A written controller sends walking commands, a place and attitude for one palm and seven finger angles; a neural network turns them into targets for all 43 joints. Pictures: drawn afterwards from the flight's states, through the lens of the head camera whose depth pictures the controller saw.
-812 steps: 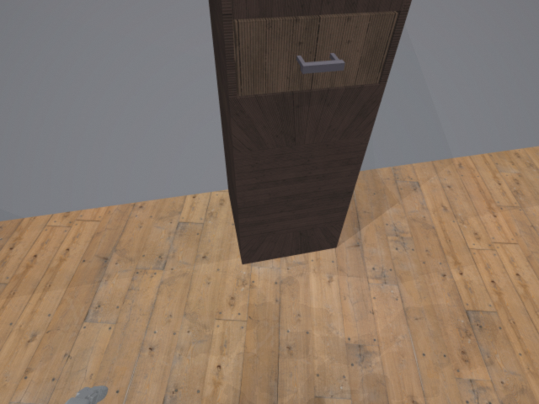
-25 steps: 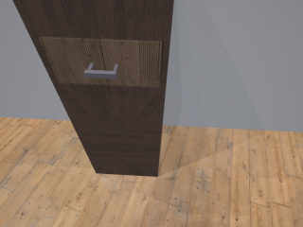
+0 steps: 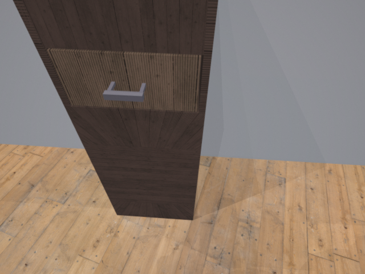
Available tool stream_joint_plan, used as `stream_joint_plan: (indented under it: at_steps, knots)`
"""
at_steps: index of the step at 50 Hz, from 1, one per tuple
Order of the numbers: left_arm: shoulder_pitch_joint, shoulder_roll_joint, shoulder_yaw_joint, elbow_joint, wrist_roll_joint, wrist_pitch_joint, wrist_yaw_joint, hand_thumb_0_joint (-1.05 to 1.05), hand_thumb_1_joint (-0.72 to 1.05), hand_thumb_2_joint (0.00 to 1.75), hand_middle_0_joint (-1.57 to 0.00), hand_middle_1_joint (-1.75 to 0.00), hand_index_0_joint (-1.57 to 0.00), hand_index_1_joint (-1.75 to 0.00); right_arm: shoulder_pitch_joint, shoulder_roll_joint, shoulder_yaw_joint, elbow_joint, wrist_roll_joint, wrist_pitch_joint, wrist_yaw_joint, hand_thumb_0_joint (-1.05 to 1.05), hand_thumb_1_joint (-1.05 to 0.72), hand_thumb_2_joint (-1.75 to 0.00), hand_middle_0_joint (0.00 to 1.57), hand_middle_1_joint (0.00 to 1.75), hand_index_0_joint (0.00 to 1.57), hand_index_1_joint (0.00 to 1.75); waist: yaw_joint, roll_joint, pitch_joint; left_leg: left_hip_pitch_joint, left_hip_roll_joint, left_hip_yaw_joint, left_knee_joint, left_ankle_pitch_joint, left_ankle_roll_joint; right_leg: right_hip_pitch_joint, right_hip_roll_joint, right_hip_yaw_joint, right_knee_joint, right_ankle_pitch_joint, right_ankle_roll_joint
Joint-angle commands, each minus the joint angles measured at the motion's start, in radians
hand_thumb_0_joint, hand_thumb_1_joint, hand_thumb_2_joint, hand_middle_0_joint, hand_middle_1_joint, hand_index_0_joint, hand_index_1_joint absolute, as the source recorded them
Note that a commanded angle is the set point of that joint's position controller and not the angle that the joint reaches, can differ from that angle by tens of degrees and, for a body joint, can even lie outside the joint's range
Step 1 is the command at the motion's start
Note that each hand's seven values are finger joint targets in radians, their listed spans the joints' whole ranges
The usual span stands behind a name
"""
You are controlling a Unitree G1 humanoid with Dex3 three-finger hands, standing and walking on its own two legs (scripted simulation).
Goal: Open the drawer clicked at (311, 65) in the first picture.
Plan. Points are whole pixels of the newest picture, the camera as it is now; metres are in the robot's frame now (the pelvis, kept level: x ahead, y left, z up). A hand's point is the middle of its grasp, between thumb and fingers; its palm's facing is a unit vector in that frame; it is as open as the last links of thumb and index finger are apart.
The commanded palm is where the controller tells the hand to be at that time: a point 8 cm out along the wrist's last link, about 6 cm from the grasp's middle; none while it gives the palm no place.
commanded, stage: raise the hand with hooked fingers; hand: left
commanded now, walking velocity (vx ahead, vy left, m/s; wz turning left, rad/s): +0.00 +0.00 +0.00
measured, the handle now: (125, 91) +0.53 +0.18 +0.13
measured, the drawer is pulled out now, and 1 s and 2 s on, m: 0.00 0.00 0.00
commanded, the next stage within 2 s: none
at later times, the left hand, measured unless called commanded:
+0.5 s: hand (109, 260) +0.16 +0.16 -0.03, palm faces +0.01 -0.28 -0.96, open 8.4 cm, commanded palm +0.13 +0.21 +0.03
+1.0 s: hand (91, 201) +0.23 +0.19 +0.08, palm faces +0.07 -0.09 -0.99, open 11.4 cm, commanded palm +0.20 +0.20 +0.15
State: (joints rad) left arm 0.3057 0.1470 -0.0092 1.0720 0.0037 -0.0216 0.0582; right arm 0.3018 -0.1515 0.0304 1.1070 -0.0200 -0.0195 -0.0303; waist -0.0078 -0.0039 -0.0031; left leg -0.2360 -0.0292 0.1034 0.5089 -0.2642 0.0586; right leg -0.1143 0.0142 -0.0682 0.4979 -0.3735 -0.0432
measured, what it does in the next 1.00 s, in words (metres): stands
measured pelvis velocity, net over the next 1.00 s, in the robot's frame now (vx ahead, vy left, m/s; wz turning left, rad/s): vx -0.02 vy -0.04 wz -0.04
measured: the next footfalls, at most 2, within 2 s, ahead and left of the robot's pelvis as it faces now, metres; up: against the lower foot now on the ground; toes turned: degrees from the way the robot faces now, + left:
none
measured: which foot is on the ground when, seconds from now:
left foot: down 0.00-1.00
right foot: down 0.00-1.00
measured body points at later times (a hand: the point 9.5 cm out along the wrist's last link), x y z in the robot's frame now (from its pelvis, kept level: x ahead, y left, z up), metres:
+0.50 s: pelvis -0.05 -0.03 -0.02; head -0.04 -0.05 +0.43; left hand +0.16 +0.18 +0.03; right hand +0.18 -0.25 -0.09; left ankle +0.01 +0.08 -0.73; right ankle -0.06 -0.09 -0.73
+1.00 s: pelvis -0.02 -0.04 -0.01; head -0.02 -0.08 +0.44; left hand +0.22 +0.19 +0.14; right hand +0.17 -0.27 -0.11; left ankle +0.01 +0.09 -0.73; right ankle -0.06 -0.09 -0.73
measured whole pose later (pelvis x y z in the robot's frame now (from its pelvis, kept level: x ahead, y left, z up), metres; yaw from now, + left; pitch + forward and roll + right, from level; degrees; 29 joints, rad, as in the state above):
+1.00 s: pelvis -0.02 -0.04 -0.01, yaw -2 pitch +2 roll +2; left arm 0.24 0.48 0.00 -0.17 0.88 0.03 0.13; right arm 0.12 -0.27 0.03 0.60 -0.03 0.15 0.00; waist 0.06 0.07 -0.05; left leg -0.33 -0.03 0.03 0.55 -0.25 0.01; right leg -0.25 0.07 0.01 0.60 -0.38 -0.09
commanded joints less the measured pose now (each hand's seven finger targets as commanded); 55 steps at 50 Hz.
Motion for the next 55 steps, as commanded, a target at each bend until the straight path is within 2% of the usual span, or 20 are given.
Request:
stream_joint_plan:
  at_steps: [1,4,5,6,7,8,9,10,11,14,17,20,24,27,31,34,38,43,48,55]
  knots:
    - [0.102,0.085,0.009,-0.019,0.004,-0.01,-0.002,0.0,0.9,0.9,-0.2,-0.3,-0.2,-0.3,0.041,-0.082,-0.016,-0.024,0.004,-0.018,-0.006,0.0,-0.9,-0.9,0.2,0.3,0.2,0.3,0.012,-0.005,0.035,0.053,0.136,-0.146,-0.078,0.332,0.009,-0.047,-0.124,0.116,-0.086,0.35,-0.012]
    - [0.1,0.086,0.007,-0.016,0.005,-0.008,-0.004,0.0,0.9,0.9,-0.2,-0.3,-0.2,-0.3,0.031,-0.085,-0.017,-0.019,0.005,-0.014,-0.006,0.0,-0.9,-0.9,0.2,0.3,0.2,0.3,0.012,-0.007,0.054,0.049,0.135,-0.147,-0.09,0.295,0.007,-0.053,-0.123,0.118,-0.098,0.328,-0.009]
    - [0.157,0.104,0.009,-0.002,0.025,-0.029,0.028,0.0,0.9,0.9,-0.2,-0.3,-0.2,-0.3,-0.053,-0.122,-0.025,-0.099,0.016,-0.016,0.002,0.0,-0.9,-0.9,0.2,0.3,0.2,0.3,0.037,-0.056,0.156,-0.045,0.135,-0.122,0.113,0.327,-0.018,-0.144,-0.165,0.19,-0.145,0.702,0.046]
    - [-0.643,0.446,0.012,-1.534,0.16,-0.167,0.047,0.0,0.88,0.89,-0.2,-0.32,-0.2,-0.32,-0.035,-0.291,-0.054,-0.459,0.069,-0.155,-0.025,0.0,-0.9,-0.9,0.2,0.3,0.2,0.3,-0.064,0.277,-0.353,0.242,0.052,-0.122,-0.046,0.491,0.006,-0.168,-0.056,0.176,0.002,0.561,-0.016]
    - [-0.205,0.367,0.025,-1.324,0.174,-0.105,0.116,0.0,0.85,0.88,-0.2,-0.33,-0.2,-0.33,-0.078,-0.208,-0.023,-0.4,0.044,-0.265,-0.063,0.0,-0.9,-0.9,0.2,0.3,0.2,0.3,0.01,0.525,-0.377,0.435,0.107,-0.17,-0.089,0.661,-0.048,-0.226,-0.031,0.052,0.127,0.219,-0.029]
    - [-0.157,0.309,0.025,-1.291,0.125,-0.033,0.171,0.0,0.83,0.87,-0.21,-0.34,-0.21,-0.34,-0.073,-0.188,-0.048,-0.332,0.057,-0.293,-0.075,0.0,-0.9,-0.9,0.2,0.3,0.2,0.3,0.004,0.401,-0.303,0.318,0.126,-0.192,-0.124,0.533,-0.094,-0.281,-0.022,0.018,0.172,0.046,-0.002]
    - [0.17,0.072,-0.109,-1.037,0.151,0.087,0.175,0.0,0.81,0.86,-0.21,-0.36,-0.21,-0.36,-0.069,-0.13,-0.047,-0.333,0.087,-0.294,-0.075,0.0,-0.9,-0.9,0.2,0.3,0.2,0.3,-0.006,0.284,-0.179,0.232,0.129,-0.2,-0.142,0.453,-0.063,-0.333,-0.013,0.021,0.201,0.007,0.007]
    - [0.0,0.089,-0.139,-1.275,0.177,0.084,0.181,0.0,0.78,0.85,-0.21,-0.37,-0.21,-0.37,-0.104,-0.155,-0.048,-0.434,0.078,-0.296,-0.059,0.0,-0.9,-0.9,0.2,0.3,0.2,0.3,-0.003,0.189,-0.118,0.146,0.119,-0.205,-0.123,0.355,-0.049,-0.327,-0.025,0.018,0.154,0.027,0.011]
    - [0.027,0.145,-0.126,-1.306,0.271,0.083,0.2,0.0,0.76,0.84,-0.21,-0.39,-0.21,-0.39,-0.128,-0.197,-0.058,-0.454,0.06,-0.299,-0.058,0.0,-0.9,-0.9,0.2,0.3,0.2,0.3,-0.011,0.111,-0.158,0.122,0.114,-0.192,-0.081,0.242,-0.041,-0.344,-0.013,0.023,0.107,0.054,0.003]
    - [0.041,0.172,-0.147,-1.174,0.54,0.095,0.272,0.0,0.69,0.81,-0.22,-0.43,-0.22,-0.43,-0.16,-0.229,-0.066,-0.542,0.013,-0.242,-0.037,0.0,-0.9,-0.9,0.2,0.3,0.2,0.3,-0.035,-0.131,-0.058,-0.055,0.039,-0.179,0.039,0.083,-0.015,-0.422,0.007,0.065,0.032,0.048,-0.011]
    - [0.316,0.091,-0.166,-0.985,0.786,0.1,0.308,0.0,0.62,0.78,-0.22,-0.48,-0.22,-0.48,-0.245,-0.228,-0.085,-0.607,-0.02,-0.116,0.015,0.0,-0.9,-0.9,0.2,0.3,0.2,0.3,0.063,-0.332,-0.025,-0.203,0.025,-0.129,0.1,0.109,-0.028,-0.445,0.02,0.066,0.089,0.086,-0.014]
    - [0.231,0.196,-0.086,-1.076,0.938,0.059,0.302,0.0,0.55,0.75,-0.22,-0.53,-0.22,-0.53,-0.324,-0.22,-0.083,-0.68,-0.004,-0.002,0.054,0.0,-0.9,-0.9,0.2,0.3,0.2,0.3,0.134,-0.283,-0.096,-0.272,-0.004,-0.089,0.107,0.064,-0.038,-0.368,-0.004,0.156,0.107,0.091,-0.027]
    - [-0.018,0.402,0.068,-1.325,1.045,0.059,0.365,0.0,0.46,0.71,-0.23,-0.58,-0.23,-0.58,-0.378,-0.19,-0.067,-0.759,-0.02,0.09,0.05,0.0,-0.9,-0.9,0.2,0.3,0.2,0.3,0.154,0.062,-0.229,-0.194,-0.037,-0.069,0.127,0.027,-0.029,-0.313,-0.007,0.242,0.089,0.026,-0.034]
    - [-0.204,0.461,0.1,-1.418,1.061,0.053,0.405,0.0,0.39,0.68,-0.24,-0.63,-0.24,-0.63,-0.375,-0.161,-0.058,-0.749,-0.038,0.113,0.026,0.0,-0.9,-0.9,0.2,0.3,0.2,0.3,0.117,0.167,-0.286,-0.088,-0.038,-0.089,0.174,0.06,-0.02,-0.334,-0.004,0.299,0.06,0.049,-0.045]
    - [-0.392,0.455,0.06,-1.386,1.012,-0.013,0.385,0.0,0.29,0.64,-0.24,-0.69,-0.24,-0.69,-0.385,-0.16,-0.053,-0.699,-0.043,0.089,0.001,0.0,-0.9,-0.9,0.2,0.3,0.2,0.3,0.028,0.076,-0.168,-0.074,-0.043,-0.118,0.224,0.021,-0.008,-0.37,-0.03,0.378,-0.059,-0.021,-0.022]
    - [-0.407,0.415,0.001,-1.299,0.933,-0.024,0.301,0.0,0.22,0.61,-0.25,-0.74,-0.25,-0.74,-0.394,-0.168,-0.045,-0.679,-0.028,0.075,-0.014,0.0,-0.9,-0.9,0.2,0.3,0.2,0.3,0.003,-0.023,-0.09,-0.102,-0.046,-0.126,0.198,0.012,-0.002,-0.327,-0.043,0.377,-0.114,0.022,0.006]
    - [-0.321,0.392,-0.015,-1.216,0.895,0.03,0.177,0.0,0.13,0.57,-0.25,-0.8,-0.25,-0.8,-0.375,-0.177,-0.043,-0.668,-0.01,0.072,-0.013,0.0,-0.9,-0.9,0.2,0.3,0.2,0.3,0.049,-0.05,-0.148,-0.096,-0.041,-0.127,0.116,0.08,-0.002,-0.204,-0.049,0.303,-0.085,0.209,0.03]
    - [-0.159,0.581,0.173,-1.334,0.922,0.067,0.11,0.0,0.01,0.52,-0.26,-0.87,-0.26,-0.87,-0.392,-0.197,-0.029,-0.682,-0.014,0.105,0.011,0.0,-0.9,-0.9,0.2,0.3,0.2,0.3,0.132,0.011,-0.263,-0.085,-0.038,-0.111,0.049,0.225,-0.013,0.011,-0.061,0.243,0.024,0.646,0.046]
    - [-0.18,0.6,0.253,-1.462,0.878,0.065,0.128,0.0,-0.1,0.47,-0.27,-0.94,-0.27,-0.94,-0.397,-0.193,-0.038,-0.699,-0.001,0.12,0.022,0.0,-0.9,-0.9,0.2,0.3,0.2,0.3,0.132,-0.036,-0.271,-0.066,-0.041,-0.108,0.028,0.26,-0.013,0.063,-0.066,0.229,0.039,0.816,0.058]
    - [-0.361,0.544,0.155,-1.461,0.833,0.096,0.092,0.0,-0.27,0.4,-0.28,-1.05,-0.28,-1.05,-0.389,-0.206,-0.065,-0.663,0.024,0.116,0.02,0.0,-0.9,-0.9,0.2,0.3,0.2,0.3,0.083,-0.007,-0.213,0.022,-0.037,-0.102,0.008,0.269,-0.004,-0.047,-0.046,0.154,-0.015,0.602,0.052]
